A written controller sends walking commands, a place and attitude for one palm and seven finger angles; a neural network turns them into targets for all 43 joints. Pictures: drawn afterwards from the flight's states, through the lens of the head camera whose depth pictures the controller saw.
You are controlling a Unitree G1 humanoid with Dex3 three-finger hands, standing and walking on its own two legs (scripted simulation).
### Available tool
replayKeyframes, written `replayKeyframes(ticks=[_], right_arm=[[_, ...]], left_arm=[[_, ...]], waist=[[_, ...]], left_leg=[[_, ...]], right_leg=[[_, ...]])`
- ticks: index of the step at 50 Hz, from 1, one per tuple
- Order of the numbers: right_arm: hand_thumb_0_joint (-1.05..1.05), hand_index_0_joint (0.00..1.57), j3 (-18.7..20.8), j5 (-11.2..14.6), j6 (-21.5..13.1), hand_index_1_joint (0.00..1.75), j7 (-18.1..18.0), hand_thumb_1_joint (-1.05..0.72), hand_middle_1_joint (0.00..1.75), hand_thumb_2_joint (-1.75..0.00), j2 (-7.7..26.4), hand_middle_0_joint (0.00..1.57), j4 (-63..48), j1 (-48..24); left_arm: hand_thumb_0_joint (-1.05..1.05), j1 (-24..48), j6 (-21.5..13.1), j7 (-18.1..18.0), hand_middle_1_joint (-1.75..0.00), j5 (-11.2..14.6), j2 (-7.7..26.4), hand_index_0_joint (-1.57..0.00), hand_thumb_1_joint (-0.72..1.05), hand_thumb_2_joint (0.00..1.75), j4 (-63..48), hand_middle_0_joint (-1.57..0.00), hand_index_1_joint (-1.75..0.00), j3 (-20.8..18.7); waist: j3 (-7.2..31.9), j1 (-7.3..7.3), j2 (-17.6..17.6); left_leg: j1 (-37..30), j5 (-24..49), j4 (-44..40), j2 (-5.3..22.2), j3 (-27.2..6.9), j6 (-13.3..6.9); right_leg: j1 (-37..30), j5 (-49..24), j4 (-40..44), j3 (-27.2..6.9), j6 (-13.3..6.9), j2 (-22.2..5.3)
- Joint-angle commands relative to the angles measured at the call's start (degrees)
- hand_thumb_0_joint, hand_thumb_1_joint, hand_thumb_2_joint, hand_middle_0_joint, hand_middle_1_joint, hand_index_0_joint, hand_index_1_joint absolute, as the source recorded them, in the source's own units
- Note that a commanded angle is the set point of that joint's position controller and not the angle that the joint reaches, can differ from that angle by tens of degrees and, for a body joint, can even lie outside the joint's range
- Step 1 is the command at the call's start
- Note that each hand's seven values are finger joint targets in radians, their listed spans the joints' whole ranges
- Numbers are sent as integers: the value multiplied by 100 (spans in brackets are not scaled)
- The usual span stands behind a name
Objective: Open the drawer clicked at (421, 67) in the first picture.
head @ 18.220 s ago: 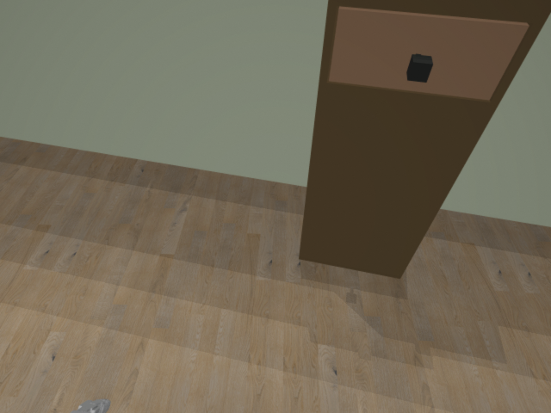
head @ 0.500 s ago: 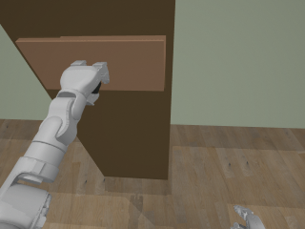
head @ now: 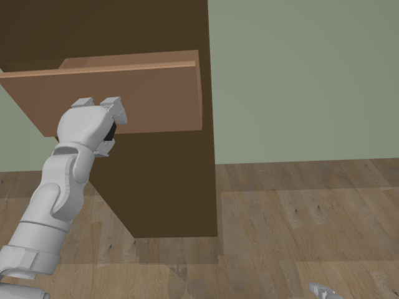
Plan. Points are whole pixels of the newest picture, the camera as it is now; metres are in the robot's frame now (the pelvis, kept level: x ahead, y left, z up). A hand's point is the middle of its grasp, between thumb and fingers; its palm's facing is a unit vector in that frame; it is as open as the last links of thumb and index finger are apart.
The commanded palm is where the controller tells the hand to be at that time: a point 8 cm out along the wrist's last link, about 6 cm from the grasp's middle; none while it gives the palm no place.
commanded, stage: pull the drawer open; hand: left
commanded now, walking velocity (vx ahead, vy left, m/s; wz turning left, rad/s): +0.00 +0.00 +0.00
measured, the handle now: (103, 119) +0.43 +0.21 +0.15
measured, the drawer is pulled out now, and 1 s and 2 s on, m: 0.05 0.25 0.30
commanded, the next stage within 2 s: open the thumb to release the handle in 1.50 s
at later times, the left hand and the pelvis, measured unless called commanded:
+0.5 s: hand (83, 194) +0.27 +0.20 +0.14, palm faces +0.09 -0.12 -0.99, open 7.1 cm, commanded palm +0.20 +0.20 +0.20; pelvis +0.01 -0.01 +0.00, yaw +1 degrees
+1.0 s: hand (65, 245) +0.18 +0.20 +0.14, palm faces +0.09 -0.12 -0.99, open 7.1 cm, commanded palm +0.11 +0.20 +0.20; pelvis -0.01 -0.01 +0.00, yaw -1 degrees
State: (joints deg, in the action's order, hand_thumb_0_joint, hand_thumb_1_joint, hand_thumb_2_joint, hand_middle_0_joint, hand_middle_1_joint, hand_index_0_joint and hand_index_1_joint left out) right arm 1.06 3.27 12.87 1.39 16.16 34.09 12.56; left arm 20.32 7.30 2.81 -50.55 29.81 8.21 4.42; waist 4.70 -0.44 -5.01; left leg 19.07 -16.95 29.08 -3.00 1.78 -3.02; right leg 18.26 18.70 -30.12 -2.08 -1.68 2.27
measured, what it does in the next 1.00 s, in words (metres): stands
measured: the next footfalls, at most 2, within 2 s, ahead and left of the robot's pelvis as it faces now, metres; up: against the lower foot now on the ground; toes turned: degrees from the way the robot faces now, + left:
none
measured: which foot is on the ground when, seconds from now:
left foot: down 0.00-1.00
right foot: down 0.00-1.00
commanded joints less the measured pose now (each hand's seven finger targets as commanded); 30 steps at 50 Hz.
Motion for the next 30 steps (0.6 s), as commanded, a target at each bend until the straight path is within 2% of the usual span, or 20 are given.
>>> replayKeyframes(ticks=[1, 8, 10, 11, 13, 14, 15, 16, 18, 21, 23, 24, 25, 26, 28, 29, 30], right_arm=[[0, 20, 147, -14, -372, 30, 70, -90, 30, -90, 494, 20, -1045, -1163], [0, 20, 39, -41, -398, 30, 98, -90, 30, -90, 431, 20, -990, -1444], [0, 20, -2, -54, -392, 30, 90, -90, 30, -90, 411, 20, -980, -1554], [0, 20, -20, -60, -379, 30, 82, -90, 30, -90, 393, 20, -971, -1577], [0, 20, -58, -84, -377, 30, 104, -90, 30, -90, 348, 20, -1020, -1660], [0, 20, -52, -90, -375, 30, 122, -90, 30, -90, 370, 20, -1018, -1685], [0, 20, -81, -108, -395, 30, 153, -90, 30, -90, 295, 20, -1054, -1698], [0, 20, -90, -114, -392, 30, 164, -90, 30, -90, 298, 20, -1061, -1728], [0, 20, -139, -142, -384, 30, 169, -90, 30, -90, 299, 20, -1076, -1798], [0, 20, -176, -159, -390, 30, 165, -90, 30, -90, 292, 20, -1129, -1843], [0, 20, -186, -168, -396, 30, 168, -90, 30, -90, 305, 20, -1186, -1865], [0, 20, -175, -141, -392, 30, 150, -90, 30, -90, 371, 20, -1178, -1883], [0, 20, -216, -162, -413, 30, 173, -90, 30, -90, 300, 20, -1228, -1869], [0, 20, -198, -161, -418, 30, 154, -90, 30, -90, 321, 20, -1235, -1875], [0, 20, -203, -159, -426, 30, 142, -90, 30, -90, 379, 20, -1273, -1865], [0, 20, -202, -132, -433, 30, 120, -90, 30, -90, 440, 20, -1280, -1931], [0, 20, -243, -155, -439, 30, 133, -90, 30, -90, 371, 20, -1298, -1877]], left_arm=[[0, 448, 113, -226, -135, 163, 765, -40, 90, 90, -2131, -40, -135, -442], [0, -143, 473, -227, -135, 87, 693, -40, 90, 90, -2868, -40, -135, -398], [0, -203, 497, -188, -135, 101, 755, -40, 90, 90, -3035, -40, -135, -433], [0, -444, 505, -187, -135, 103, 857, -40, 90, 90, -3007, -40, -135, -588], [0, -685, 478, -153, -135, 94, 702, -40, 90, 90, -3393, -40, -135, -464], [0, -847, 461, -147, -135, 156, 789, -40, 90, 90, -3565, -40, -135, -553], [0, -1049, 444, -124, -135, 142, 666, -40, 90, 90, -3721, -40, -135, -486], [0, -1382, 417, -127, -135, 211, 799, -40, 90, 90, -3805, -40, -135, -681], [0, -1649, 384, -128, -135, 220, 862, -40, 90, 90, -3962, -40, -135, -796], [0, -2074, 347, -179, -135, 268, 935, -40, 90, 90, -4219, -40, -135, -977], [0, -2341, 334, -228, -135, 274, 853, -40, 90, 90, -4480, -40, -135, -948], [0, -2469, 340, -279, -135, 337, 978, -40, 90, 90, -4591, -40, -135, -1083], [0, -2567, 340, -310, -135, 272, 889, -40, 90, 90, -4742, -40, -135, -1031], [0, -2829, 334, -351, -135, 319, 900, -40, 90, 90, -4732, -40, -135, -1100], [0, -3132, 321, -435, -135, 352, 1041, -40, 90, 90, -4882, -40, -135, -1303], [0, -3364, 343, -494, -135, 449, 1136, -40, 90, 90, -4911, -40, -135, -1438], [0, -3385, 339, -505, -135, 373, 973, -40, 90, 90, -4981, -40, -135, -1316]], waist=[[1973, 438, 374], [1786, 453, 415], [1731, 451, 455], [1616, 476, 503], [1644, 502, 376], [1708, 512, 312], [1760, 543, 379], [1671, 564, 391], [1494, 578, 434], [1439, 620, 419], [1421, 633, 352], [1413, 591, 254], [1545, 665, 257], [1411, 648, 355], [1360, 677, 347], [1310, 672, 279], [1356, 696, 352]], left_leg=[[-1287, 4030, 129, 286, -343, 82], [-1387, 4055, 101, 281, -360, 144], [-1369, 3900, 88, 253, -319, 121], [-1307, 3840, 71, 249, -312, 125], [-1416, 4044, 70, 258, -328, 142], [-1487, 4138, 118, 259, -311, 143], [-1500, 4300, 143, 252, -309, 121], [-1459, 4247, 112, 258, -291, 123], [-1326, 4001, 61, 241, -247, 125], [-1249, 3890, 54, 242, -216, 121], [-1256, 3830, 51, 245, -202, 128], [-1273, 3768, 95, 269, -187, 141], [-1231, 3809, 92, 258, -196, 137], [-1194, 3743, 76, 265, -179, 136], [-1094, 3550, 60, 266, -156, 148], [-1053, 3365, 98, 271, -140, 161], [-971, 3332, 84, 249, -142, 146]], right_leg=[[-873, -2876, -1, 191, 21, -106], [-857, -2860, 4, 242, 20, -98], [-935, -2951, 31, 221, 21, -110], [-965, -2951, 35, 228, 21, -97], [-968, -3003, 22, 249, 27, -103], [-1053, -3122, 33, 217, 19, -112], [-1104, -3280, -4, 235, 46, -130], [-1168, -3371, 13, 242, 59, -126], [-1187, -3343, 41, 250, 74, -131], [-1269, -3425, 61, 239, 83, -142], [-1239, -3391, 81, 237, 100, -150], [-1254, -3417, 113, 182, 84, -148], [-1322, -3452, 56, 217, 96, -183], [-1302, -3496, 71, 209, 113, -166], [-1317, -3483, 78, 194, 135, -182], [-1343, -3511, 103, 134, 117, -185], [-1343, -3484, 52, 182, 130, -222]])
